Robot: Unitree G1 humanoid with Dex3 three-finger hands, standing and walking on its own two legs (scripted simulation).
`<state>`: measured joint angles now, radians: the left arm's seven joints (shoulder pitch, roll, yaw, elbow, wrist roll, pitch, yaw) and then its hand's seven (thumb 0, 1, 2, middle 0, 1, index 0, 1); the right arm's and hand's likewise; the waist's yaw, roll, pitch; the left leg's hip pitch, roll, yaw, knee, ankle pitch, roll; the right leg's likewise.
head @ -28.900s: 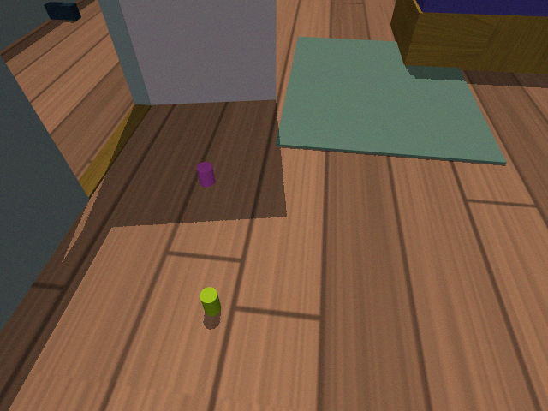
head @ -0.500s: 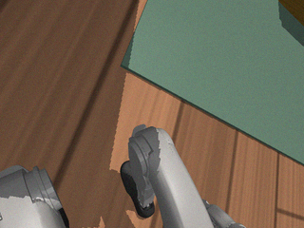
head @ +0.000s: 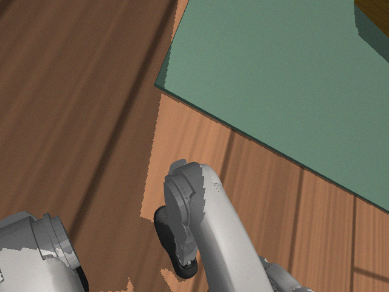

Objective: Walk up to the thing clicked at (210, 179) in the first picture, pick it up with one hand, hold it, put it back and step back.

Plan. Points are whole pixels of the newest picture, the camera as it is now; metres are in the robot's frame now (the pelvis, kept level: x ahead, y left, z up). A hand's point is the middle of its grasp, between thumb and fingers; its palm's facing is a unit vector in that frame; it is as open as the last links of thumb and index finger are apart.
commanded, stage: settle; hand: left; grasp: from above
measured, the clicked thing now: out of the picture +0.48 +0.32 -0.26
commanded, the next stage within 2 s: lift in 0.92 s
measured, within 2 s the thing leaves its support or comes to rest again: leaves its support in 0.48 s
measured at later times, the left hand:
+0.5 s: hand out of the picture +0.45 +0.33 -0.20, palm faces -0.40 -0.11 -0.91, open 11.0 cm
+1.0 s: hand out of the picture +0.44 +0.33 -0.12, palm faces -0.48 -0.11 -0.87, open 10.8 cm
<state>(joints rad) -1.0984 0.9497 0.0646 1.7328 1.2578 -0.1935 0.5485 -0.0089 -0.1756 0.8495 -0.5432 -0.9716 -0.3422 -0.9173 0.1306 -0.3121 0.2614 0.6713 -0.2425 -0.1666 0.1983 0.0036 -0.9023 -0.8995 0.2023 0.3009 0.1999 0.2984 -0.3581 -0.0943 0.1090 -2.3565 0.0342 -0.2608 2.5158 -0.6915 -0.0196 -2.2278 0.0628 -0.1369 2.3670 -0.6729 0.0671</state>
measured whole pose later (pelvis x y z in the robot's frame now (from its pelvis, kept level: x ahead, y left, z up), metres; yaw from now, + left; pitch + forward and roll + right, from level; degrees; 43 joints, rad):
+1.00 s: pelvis +0.00 -0.01 +0.04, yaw +5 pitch +34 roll -9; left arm -0.94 0.74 0.04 1.27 1.18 -0.12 0.20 0.03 -0.09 0.56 -0.76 -0.77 -0.60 -0.67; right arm 0.15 -0.29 0.08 0.65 -0.11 -0.01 0.12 0.00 -0.92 -0.90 0.20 0.30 0.20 0.30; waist -0.24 0.00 -0.03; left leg -2.28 0.02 -0.17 2.33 -0.66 -0.02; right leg -2.18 0.02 -0.08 2.25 -0.68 0.04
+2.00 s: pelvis +0.02 +0.00 +0.28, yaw +11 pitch +25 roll -4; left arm -0.35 0.51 -0.11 0.66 0.97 0.04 0.05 -0.01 -0.07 0.58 -0.78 -0.74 -0.60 -0.60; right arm 0.17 -0.25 -0.01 0.66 0.02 0.06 -0.02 0.01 -0.91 -0.90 0.20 0.30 0.20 0.30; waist -0.10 0.05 -0.16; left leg -1.44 0.05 -0.05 1.57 -0.58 0.00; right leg -1.38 -0.01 -0.02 1.52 -0.59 0.04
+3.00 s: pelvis +0.08 +0.02 +0.44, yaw +12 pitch +8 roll -1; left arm -0.24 0.38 -0.19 0.79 1.02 0.03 0.14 -0.01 -0.05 0.58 -0.80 -0.72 -0.59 -0.60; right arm 0.24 -0.25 -0.05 0.74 0.03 0.03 -0.04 0.01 -0.90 -0.90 0.20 0.30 0.20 0.30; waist -0.05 0.02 -0.05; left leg -0.51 0.03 0.02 0.72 -0.34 -0.01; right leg -0.47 -0.02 0.01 0.69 -0.35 0.03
